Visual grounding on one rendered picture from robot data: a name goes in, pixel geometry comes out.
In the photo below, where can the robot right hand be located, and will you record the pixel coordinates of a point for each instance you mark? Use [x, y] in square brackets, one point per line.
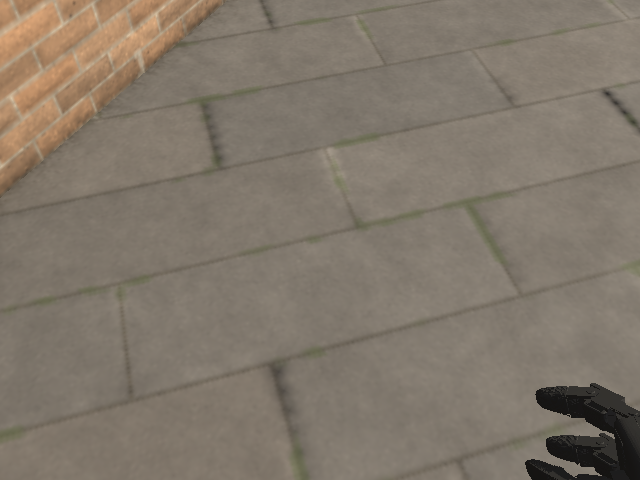
[614, 459]

